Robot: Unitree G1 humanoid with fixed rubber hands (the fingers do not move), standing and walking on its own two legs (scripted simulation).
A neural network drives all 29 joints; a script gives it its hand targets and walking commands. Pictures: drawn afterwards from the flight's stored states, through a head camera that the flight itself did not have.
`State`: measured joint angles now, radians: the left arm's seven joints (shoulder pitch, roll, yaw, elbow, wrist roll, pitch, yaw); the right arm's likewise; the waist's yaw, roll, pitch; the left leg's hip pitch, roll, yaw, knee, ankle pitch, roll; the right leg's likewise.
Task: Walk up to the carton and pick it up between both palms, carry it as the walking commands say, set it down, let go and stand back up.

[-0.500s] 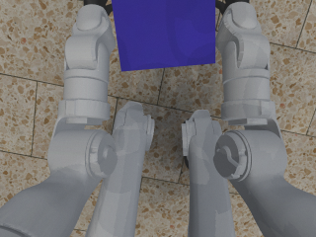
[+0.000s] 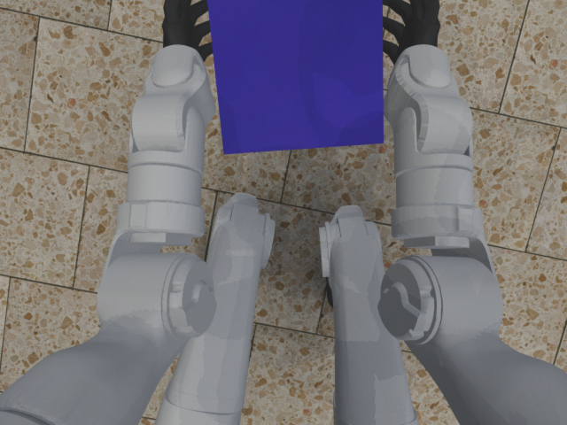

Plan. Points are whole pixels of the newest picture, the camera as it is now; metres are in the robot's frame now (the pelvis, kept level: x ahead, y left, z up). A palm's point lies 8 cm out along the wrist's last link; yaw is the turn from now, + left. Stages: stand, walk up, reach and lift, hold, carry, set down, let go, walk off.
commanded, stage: reach and lift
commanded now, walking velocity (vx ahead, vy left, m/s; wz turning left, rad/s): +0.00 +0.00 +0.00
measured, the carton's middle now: (299, 39) +0.54 +0.03 -0.16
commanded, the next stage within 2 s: none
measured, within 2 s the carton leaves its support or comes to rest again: neither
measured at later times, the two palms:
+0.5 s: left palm (159, 45) +0.48 +0.15 -0.04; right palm (439, 43) +0.50 -0.09 -0.03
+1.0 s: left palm (120, 44) +0.45 +0.15 +0.03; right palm (482, 37) +0.48 -0.09 +0.04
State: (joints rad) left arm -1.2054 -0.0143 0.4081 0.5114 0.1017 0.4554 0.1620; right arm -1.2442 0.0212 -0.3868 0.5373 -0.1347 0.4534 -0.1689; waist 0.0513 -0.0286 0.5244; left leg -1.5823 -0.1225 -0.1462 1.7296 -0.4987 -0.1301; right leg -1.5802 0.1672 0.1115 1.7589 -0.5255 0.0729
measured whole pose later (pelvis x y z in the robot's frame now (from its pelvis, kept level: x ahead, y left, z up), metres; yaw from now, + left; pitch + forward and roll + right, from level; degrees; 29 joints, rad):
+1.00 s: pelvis +0.01 +0.00 +0.11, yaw +0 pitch +9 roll +0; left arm -0.96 -0.08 0.36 0.47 0.10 0.44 0.16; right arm -1.00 0.08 -0.35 0.49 -0.14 0.44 -0.15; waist 0.06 -0.01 0.52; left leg -1.09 -0.11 -0.18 1.34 -0.42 -0.11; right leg -1.08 0.14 0.13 1.36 -0.44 0.05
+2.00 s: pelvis +0.10 +0.00 +0.23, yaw +1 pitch +4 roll +0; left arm -0.49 -0.23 0.36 0.54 0.23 0.43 0.12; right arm -0.51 0.21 -0.34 0.58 -0.23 0.40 -0.11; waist 0.05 0.00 0.10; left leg -0.49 -0.05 -0.19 0.72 -0.29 -0.06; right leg -0.47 0.09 0.15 0.73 -0.32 0.01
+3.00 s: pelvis +0.09 +0.00 +0.24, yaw +2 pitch -8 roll +0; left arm -0.45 -0.21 0.29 0.46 0.25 0.70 0.12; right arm -0.48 0.22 -0.33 0.46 -0.25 0.70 -0.13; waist -0.01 -0.01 0.08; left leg -0.21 -0.05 -0.19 0.60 -0.25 -0.05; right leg -0.19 0.06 0.14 0.61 -0.28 0.02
